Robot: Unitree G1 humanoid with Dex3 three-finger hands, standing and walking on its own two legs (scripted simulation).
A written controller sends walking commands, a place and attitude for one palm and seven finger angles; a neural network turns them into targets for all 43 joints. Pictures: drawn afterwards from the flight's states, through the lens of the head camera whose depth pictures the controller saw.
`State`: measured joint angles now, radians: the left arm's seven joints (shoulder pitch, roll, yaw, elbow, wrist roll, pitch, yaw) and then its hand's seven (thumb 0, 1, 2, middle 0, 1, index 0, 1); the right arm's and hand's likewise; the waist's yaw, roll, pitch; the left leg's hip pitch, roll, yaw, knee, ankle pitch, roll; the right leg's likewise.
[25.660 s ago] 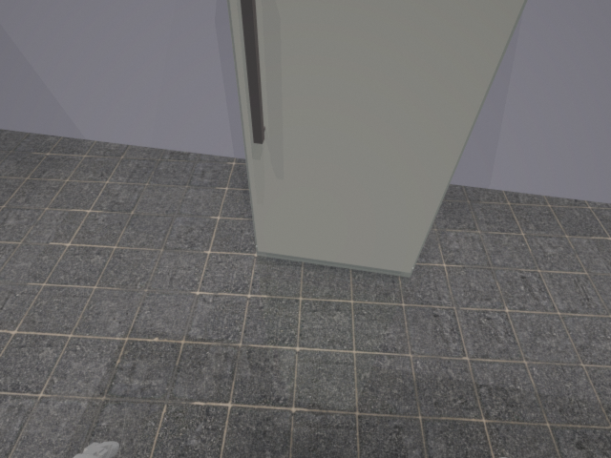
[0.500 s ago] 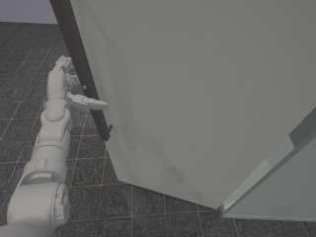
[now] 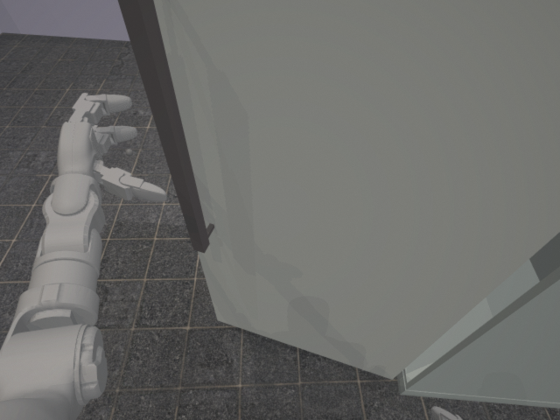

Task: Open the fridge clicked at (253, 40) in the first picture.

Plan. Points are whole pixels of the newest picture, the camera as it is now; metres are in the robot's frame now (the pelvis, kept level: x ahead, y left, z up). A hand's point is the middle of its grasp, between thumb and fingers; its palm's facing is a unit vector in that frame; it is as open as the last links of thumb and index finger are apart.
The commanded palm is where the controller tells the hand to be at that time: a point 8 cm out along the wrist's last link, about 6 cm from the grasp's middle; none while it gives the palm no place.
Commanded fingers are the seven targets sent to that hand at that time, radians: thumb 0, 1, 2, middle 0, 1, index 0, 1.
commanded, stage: slip the hand off the handle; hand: left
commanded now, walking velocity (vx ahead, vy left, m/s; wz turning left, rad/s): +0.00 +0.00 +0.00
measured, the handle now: (185, 153) +0.48 +0.16 +0.12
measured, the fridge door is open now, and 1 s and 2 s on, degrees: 76 76 76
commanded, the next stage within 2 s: draw the hand back to the body in 1.00 s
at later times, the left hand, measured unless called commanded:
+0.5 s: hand (107, 156) +0.44 +0.26 +0.15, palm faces +0.18 -0.97 -0.14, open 14.7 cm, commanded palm +0.38 +0.31 +0.15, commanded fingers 0.00 -0.55 0.20 -0.25 -1.15 -0.25 -1.15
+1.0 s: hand (59, 213) +0.33 +0.28 +0.15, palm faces +0.22 -0.97 -0.13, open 14.7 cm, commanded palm +0.29 +0.32 +0.15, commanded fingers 0.00 -0.55 0.20 -0.25 -1.15 -0.25 -1.15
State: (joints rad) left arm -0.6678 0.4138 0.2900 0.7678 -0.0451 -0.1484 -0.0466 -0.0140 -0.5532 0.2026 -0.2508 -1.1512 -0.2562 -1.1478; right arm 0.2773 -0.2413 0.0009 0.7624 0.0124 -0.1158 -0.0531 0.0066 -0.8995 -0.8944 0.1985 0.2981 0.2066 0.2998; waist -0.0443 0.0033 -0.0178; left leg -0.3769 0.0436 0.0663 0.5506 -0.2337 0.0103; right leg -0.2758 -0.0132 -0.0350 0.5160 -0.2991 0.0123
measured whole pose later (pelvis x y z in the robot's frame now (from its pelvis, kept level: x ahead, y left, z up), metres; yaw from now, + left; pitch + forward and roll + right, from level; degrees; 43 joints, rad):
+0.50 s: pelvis -0.01 +0.01 -0.01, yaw -1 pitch +6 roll -1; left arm -0.67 0.54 0.40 0.86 -0.08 -0.23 -0.17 -0.01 -0.55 0.20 -0.25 -1.15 -0.25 -1.15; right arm 0.39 -0.28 -0.01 0.77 0.02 -0.10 -0.06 0.01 -0.90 -0.89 0.20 0.30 0.21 0.30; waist -0.09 0.00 -0.03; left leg -0.47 0.05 0.08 0.61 -0.25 0.02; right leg -0.37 -0.01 -0.02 0.57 -0.30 0.02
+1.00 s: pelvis -0.01 +0.00 +0.00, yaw +1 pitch +1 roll -1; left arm -0.32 0.44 0.36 0.43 -0.18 -0.09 -0.23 -0.01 -0.56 0.20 -0.25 -1.15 -0.25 -1.15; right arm 0.19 -0.26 0.03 0.71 0.05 -0.16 -0.11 0.01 -0.90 -0.89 0.20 0.30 0.21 0.30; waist 0.02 0.02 -0.02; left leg -0.36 0.04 0.04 0.58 -0.24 0.01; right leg -0.25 -0.02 -0.06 0.54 -0.31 0.01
